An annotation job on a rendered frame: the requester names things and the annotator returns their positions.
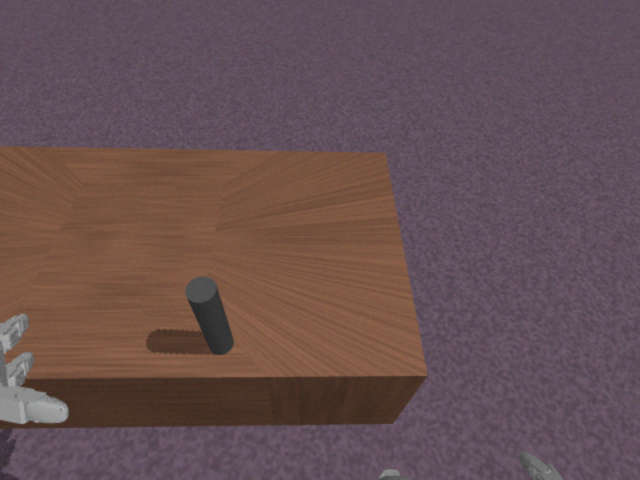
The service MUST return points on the left robot hand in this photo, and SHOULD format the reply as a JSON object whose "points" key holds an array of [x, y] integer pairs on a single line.
{"points": [[20, 404]]}

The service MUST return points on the can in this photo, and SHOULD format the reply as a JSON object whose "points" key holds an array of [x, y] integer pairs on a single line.
{"points": [[203, 296]]}

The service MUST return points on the right robot hand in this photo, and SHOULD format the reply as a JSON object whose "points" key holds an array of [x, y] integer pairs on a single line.
{"points": [[537, 469]]}

